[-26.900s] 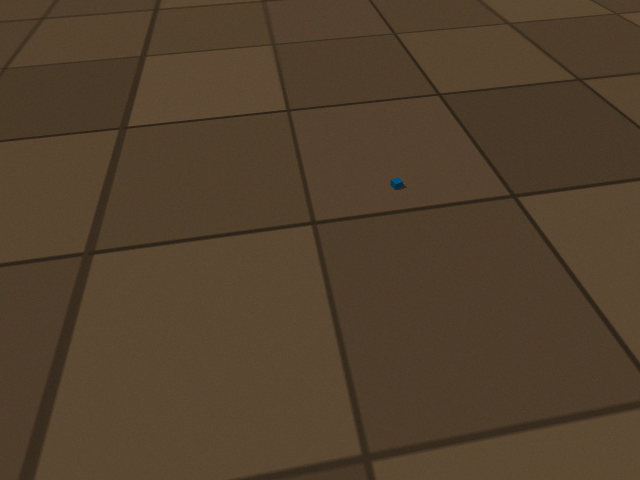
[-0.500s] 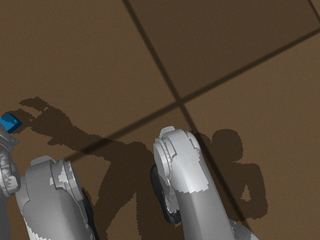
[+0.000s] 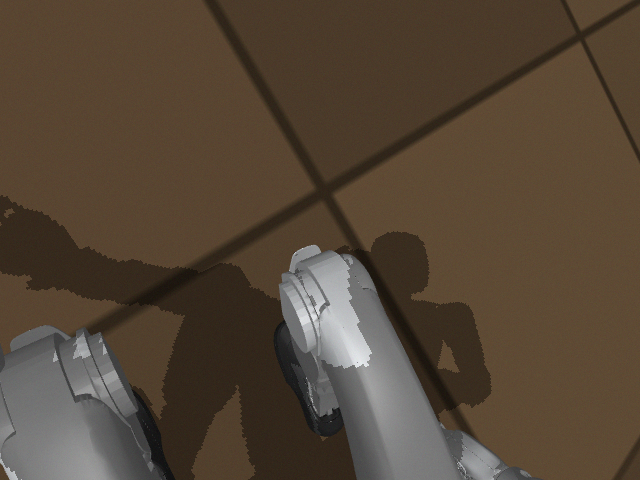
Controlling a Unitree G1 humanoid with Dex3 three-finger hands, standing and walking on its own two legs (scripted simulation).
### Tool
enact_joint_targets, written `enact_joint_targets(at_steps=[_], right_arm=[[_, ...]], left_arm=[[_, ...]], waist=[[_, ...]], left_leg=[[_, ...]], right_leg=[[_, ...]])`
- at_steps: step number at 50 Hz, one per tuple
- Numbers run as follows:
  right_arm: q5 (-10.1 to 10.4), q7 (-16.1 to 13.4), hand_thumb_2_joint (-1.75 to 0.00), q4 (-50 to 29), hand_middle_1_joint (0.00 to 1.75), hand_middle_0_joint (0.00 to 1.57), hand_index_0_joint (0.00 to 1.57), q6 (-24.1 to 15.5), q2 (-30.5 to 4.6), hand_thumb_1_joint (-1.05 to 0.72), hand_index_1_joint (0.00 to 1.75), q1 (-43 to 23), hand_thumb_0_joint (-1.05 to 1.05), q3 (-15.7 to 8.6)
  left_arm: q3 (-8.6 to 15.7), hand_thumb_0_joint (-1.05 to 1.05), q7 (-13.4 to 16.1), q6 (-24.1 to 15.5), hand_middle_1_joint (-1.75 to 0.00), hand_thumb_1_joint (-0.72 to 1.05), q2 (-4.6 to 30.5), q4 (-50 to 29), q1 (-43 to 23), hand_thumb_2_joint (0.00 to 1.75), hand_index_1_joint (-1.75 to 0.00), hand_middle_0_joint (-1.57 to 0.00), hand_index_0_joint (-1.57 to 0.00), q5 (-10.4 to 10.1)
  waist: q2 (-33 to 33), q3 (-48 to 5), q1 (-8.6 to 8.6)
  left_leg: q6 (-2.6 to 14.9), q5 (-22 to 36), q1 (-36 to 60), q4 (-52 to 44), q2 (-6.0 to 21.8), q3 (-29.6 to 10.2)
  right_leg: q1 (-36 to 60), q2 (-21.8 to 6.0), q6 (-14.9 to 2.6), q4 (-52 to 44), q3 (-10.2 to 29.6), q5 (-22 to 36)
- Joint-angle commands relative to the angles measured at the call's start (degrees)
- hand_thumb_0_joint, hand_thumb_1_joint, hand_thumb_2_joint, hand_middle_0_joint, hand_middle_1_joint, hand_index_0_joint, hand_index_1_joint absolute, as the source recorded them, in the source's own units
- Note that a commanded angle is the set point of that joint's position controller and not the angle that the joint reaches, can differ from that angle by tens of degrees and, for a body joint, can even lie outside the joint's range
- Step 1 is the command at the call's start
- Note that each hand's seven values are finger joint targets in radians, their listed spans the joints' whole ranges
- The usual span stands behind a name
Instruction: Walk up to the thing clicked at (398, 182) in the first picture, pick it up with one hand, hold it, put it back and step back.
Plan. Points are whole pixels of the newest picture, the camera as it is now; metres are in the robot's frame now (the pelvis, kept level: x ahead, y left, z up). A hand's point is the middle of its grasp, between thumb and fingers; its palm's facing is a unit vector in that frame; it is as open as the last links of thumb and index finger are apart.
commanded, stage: rest palm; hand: left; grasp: from above
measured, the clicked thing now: out of the picture +0.41 +0.34 -0.29
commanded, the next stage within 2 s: close in 0.66 s
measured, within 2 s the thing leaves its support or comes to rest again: neither
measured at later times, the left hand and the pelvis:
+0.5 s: hand out of the picture +0.41 +0.33 -0.25, palm faces -0.30 -0.33 -0.90, open 14.4 cm; pelvis -0.01 +0.01 +0.00, yaw -2 degrees
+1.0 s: hand out of the picture +0.41 +0.34 -0.26, palm faces -0.30 -0.30 -0.90, open 13.5 cm; pelvis -0.01 +0.01 +0.00, yaw -2 degrees
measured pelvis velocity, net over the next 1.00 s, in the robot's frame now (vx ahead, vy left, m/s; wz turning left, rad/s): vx -0.01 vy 0.01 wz -0.04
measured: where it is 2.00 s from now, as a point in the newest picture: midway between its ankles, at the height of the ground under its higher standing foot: (238, 433)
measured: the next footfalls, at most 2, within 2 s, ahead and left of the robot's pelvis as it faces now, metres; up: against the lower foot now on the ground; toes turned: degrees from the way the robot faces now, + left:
none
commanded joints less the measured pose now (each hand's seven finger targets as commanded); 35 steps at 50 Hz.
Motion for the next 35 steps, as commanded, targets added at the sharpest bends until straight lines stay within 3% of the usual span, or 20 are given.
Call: enact_joint_targets(at_steps=[1,2,4,5,7,10,11,13,16,18,19,21,22,24,26,27,31,32,35], right_arm=[[0.4,0.2,-0.9,1.3,0.3,0.2,0.2,-0.9,-18.0,-0.89,0.3,13.3,0.0,-4.2],[0.5,0.1,-0.9,1.5,0.3,0.2,0.2,-0.9,-17.8,-0.89,0.3,13.7,0.0,-3.7],[0.3,0.0,-0.9,1.5,0.3,0.2,0.2,-1.2,-18.2,-0.89,0.3,12.8,0.0,-3.8],[0.1,0.1,-0.9,1.9,0.3,0.2,0.2,-1.6,-17.9,-0.89,0.3,13.0,0.0,-3.2],[0.1,0.0,-0.9,1.8,0.3,0.2,0.2,-1.5,-18.3,-0.89,0.3,13.1,0.0,-3.1],[0.0,0.1,-0.9,1.6,0.3,0.2,0.2,-1.8,-18.8,-0.89,0.3,12.1,0.0,-2.6],[0.2,0.2,-0.9,1.7,0.3,0.2,0.2,-1.7,-19.0,-0.89,0.3,12.4,0.0,-2.7],[-0.5,0.4,-0.9,1.1,0.3,0.2,0.2,-2.0,-18.8,-0.9,0.3,11.8,0.0,-2.4],[-0.6,0.8,-0.9,0.7,0.3,0.2,0.2,-2.4,-19.4,-0.89,0.3,11.5,0.0,-1.8],[-0.3,0.7,-0.9,0.7,0.3,0.2,0.2,-2.5,-19.5,-0.89,0.3,11.1,0.0,-1.8],[-0.5,0.8,-0.9,0.3,0.3,0.2,0.2,-2.7,-19.4,-0.9,0.3,11.1,0.0,-1.8],[-0.8,1.1,-0.9,0.0,0.3,0.2,0.2,-3.2,-19.6,-0.9,0.3,10.8,0.0,-1.4],[-0.4,1.0,-0.9,0.2,0.3,0.2,0.2,-3.2,-20.0,-0.89,0.3,10.9,0.0,-1.5],[-0.6,1.1,-0.9,0.1,0.3,0.2,0.2,-3.6,-20.0,-0.9,0.3,10.2,0.0,-1.3],[-0.4,1.2,-0.9,-0.1,0.3,0.2,0.2,-3.7,-20.1,-0.89,0.3,10.3,0.0,-1.2],[-0.6,1.3,-0.9,-0.3,0.3,0.2,0.2,-3.9,-20.1,-0.9,0.3,10.5,0.0,-1.4],[-0.2,1.5,-0.9,-0.2,0.3,0.2,0.2,-4.2,-20.4,-0.89,0.3,10.8,0.0,-0.9],[-0.3,1.6,-0.9,-0.4,0.3,0.2,0.2,-4.4,-20.0,-0.9,0.3,10.8,0.0,-0.7],[-0.2,1.6,-0.9,-0.6,0.3,0.2,0.2,-4.5,-20.7,-0.89,0.3,10.6,0.0,-0.8]], left_arm=[[-1.6,0.0,2.6,-1.5,-0.91,-0.61,13.4,-4.4,-14.8,1.03,-0.95,-0.09,-0.05,0.0],[-0.8,0.0,2.7,-1.8,-0.91,-0.61,14.4,-3.9,-14.5,1.02,-0.95,-0.1,-0.06,0.0],[-2.2,0.0,2.7,-2.4,-0.9,-0.61,13.7,-3.8,-15.0,1.04,-0.95,-0.1,-0.05,0.3],[-2.7,0.0,2.6,-2.7,-0.91,-0.61,14.3,-3.2,-16.2,1.03,-0.95,-0.1,-0.05,1.0],[-1.4,0.0,3.2,-2.9,-0.91,-0.61,15.0,-2.1,-13.6,1.03,-0.95,-0.1,-0.06,1.1],[-2.6,0.0,3.9,-2.9,-0.93,-0.61,15.1,-1.0,-13.8,1.02,-0.96,-0.1,-0.06,2.2],[-1.4,0.0,4.4,-2.7,-0.93,-0.6,15.6,-1.2,-13.5,1.01,-0.96,-0.09,-0.06,2.0],[-2.8,0.0,4.5,-2.4,-0.93,-0.59,14.7,-0.5,-13.8,1.0,-0.96,-0.1,-0.07,2.1],[-2.4,0.0,4.9,-2.0,-0.93,-0.58,16.1,-0.6,-14.1,0.99,-0.96,-0.1,-0.07,1.9],[-1.3,0.0,5.3,-1.7,-0.92,-0.58,16.9,-0.2,-12.9,0.99,-0.95,-0.11,-0.07,1.9],[-2.6,0.0,5.1,-1.6,-0.92,-0.58,16.3,-0.6,-13.7,0.99,-0.95,-0.11,-0.08,1.8],[-2.9,0.0,4.9,-1.5,-0.91,-0.58,16.8,-0.9,-14.0,0.99,-0.94,-0.12,-0.08,1.5],[-1.4,0.0,5.1,-1.4,-0.91,-0.57,17.5,-0.9,-13.1,0.99,-0.94,-0.12,-0.08,1.0],[-2.9,0.0,4.8,-1.2,-0.91,-0.57,16.8,-0.5,-13.2,0.98,-0.94,-0.12,-0.09,1.2],[-2.4,0.0,4.8,-1.2,-0.91,-0.58,16.3,-0.4,-12.0,1.0,-0.95,-0.11,-0.07,0.8],[-4.2,0.0,4.5,-1.4,-0.91,-0.57,15.9,-0.9,-13.7,0.98,-0.94,-0.13,-0.09,1.1],[-3.8,0.0,4.3,-1.7,-0.92,-0.55,15.6,-0.7,-12.2,0.97,-0.95,-0.12,-0.09,-0.1],[-4.9,0.0,4.1,-1.8,-0.92,-0.57,15.1,-0.9,-12.8,0.98,-0.95,-0.12,-0.08,0.1],[-5.1,0.0,4.2,-2.2,-0.94,-0.56,14.6,-1.2,-13.2,0.98,-0.96,-0.11,-0.08,-0.3]], waist=[[23.0,-38.2,-3.41],[22.9,-37.7,-3.12],[24.2,-37.6,-3.07],[25.0,-36.2,-4.04],[25.3,-36.6,-3.0],[24.9,-34.4,-3.67],[25.8,-34.8,-3.31],[25.0,-34.3,-4.14],[24.7,-33.0,-4.64],[25.0,-33.6,-3.73],[25.4,-32.8,-4.48],[24.7,-32.0,-4.83],[24.9,-32.8,-4.16],[25.5,-32.0,-4.5],[25.5,-32.7,-4.18],[26.2,-31.7,-5.36],[25.8,-31.9,-4.92],[26.0,-31.6,-5.35],[25.9,-31.5,-5.44]], left_leg=[[3.5,11.7,26.9,-11.7,0.7,8.4],[3.46,11.5,26.5,-11.8,0.6,8.2],[3.13,11.0,27.7,-11.7,0.8,8.1],[3.07,10.1,27.4,-11.9,0.7,8.0],[2.83,10.3,28.0,-12.7,0.7,7.7],[2.71,8.7,27.4,-12.8,0.7,7.6],[2.5,9.5,28.0,-13.3,0.8,7.2],[2.54,9.8,27.9,-12.6,0.8,7.5],[2.7,9.8,27.0,-12.4,0.8,7.4],[2.52,10.3,27.3,-12.6,1.0,7.2],[2.62,10.2,27.2,-12.0,0.9,7.4],[2.7,9.2,26.7,-11.9,0.9,7.4],[2.59,9.7,27.2,-12.5,1.1,7.0],[2.41,9.7,27.7,-12.3,1.1,6.9],[2.19,10.5,28.3,-12.8,1.4,6.2],[2.4,9.8,28.0,-12.6,1.1,6.7],[2.2,11.1,28.5,-12.9,1.3,5.8],[2.07,11.1,29.4,-12.9,1.4,5.7],[1.97,10.4,28.7,-13.4,1.5,5.0]], right_leg=[[20.8,1.3,-4.78,-13.6,-8.3,16.1],[20.7,1.2,-4.82,-13.7,-8.6,15.6],[19.7,1.1,-4.99,-13.0,-8.9,14.9],[19.0,1.0,-5.02,-12.8,-9.2,13.9],[20.0,1.4,-5.17,-13.2,-9.5,14.0],[18.8,1.3,-5.09,-13.0,-9.9,12.8],[18.8,1.4,-5.21,-12.9,-10.2,13.3],[18.8,1.4,-5.01,-12.7,-10.2,14.0],[19.2,1.4,-4.8,-12.9,-10.1,14.2],[19.4,1.5,-4.84,-12.9,-10.2,14.4],[19.4,1.4,-4.67,-12.8,-9.9,14.6],[19.2,1.4,-4.55,-13.1,-9.9,13.8],[19.7,1.5,-4.69,-13.1,-10.1,14.0],[19.0,1.3,-4.63,-12.5,-10.4,14.1],[19.4,1.5,-4.68,-12.4,-10.6,14.9],[19.4,1.5,-4.66,-12.6,-10.4,14.4],[19.8,1.5,-4.58,-12.6,-10.9,15.4],[19.4,1.5,-4.49,-12.4,-11.0,15.6],[19.5,1.6,-4.66,-12.5,-11.3,15.0]])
